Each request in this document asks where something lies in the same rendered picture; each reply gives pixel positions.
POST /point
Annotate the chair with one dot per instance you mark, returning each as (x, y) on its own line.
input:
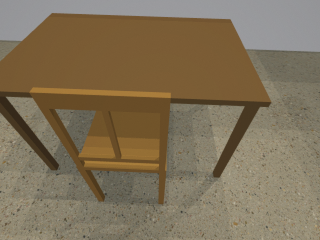
(129, 131)

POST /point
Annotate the table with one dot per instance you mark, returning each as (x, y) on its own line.
(200, 61)

